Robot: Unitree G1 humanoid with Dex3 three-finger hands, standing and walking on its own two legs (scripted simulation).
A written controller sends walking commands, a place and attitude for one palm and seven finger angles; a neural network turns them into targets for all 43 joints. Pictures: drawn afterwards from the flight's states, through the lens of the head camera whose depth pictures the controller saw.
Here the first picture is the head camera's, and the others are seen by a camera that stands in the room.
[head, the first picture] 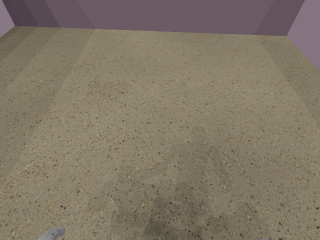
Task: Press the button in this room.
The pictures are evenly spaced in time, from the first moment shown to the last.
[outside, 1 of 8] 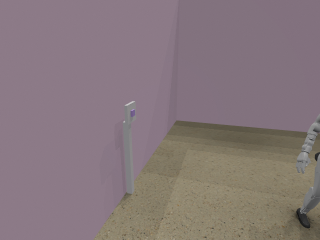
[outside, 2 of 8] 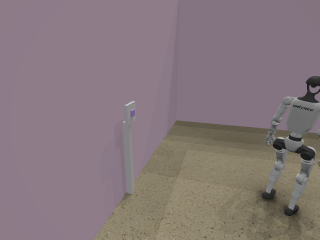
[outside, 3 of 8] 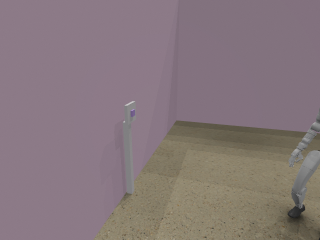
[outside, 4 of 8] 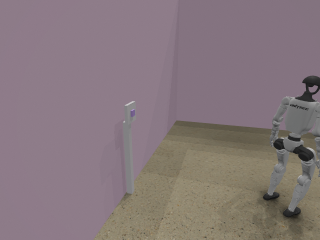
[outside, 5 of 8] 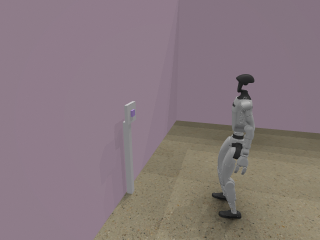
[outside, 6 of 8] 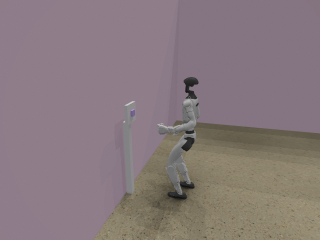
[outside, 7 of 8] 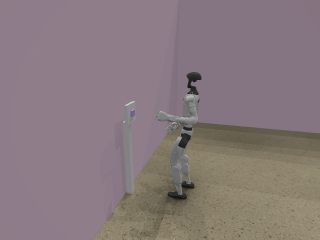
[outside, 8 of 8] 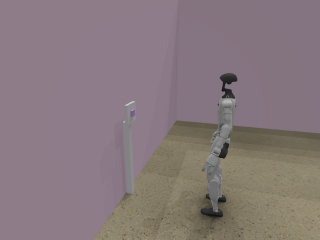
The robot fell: no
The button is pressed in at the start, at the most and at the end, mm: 0 14 0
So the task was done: yes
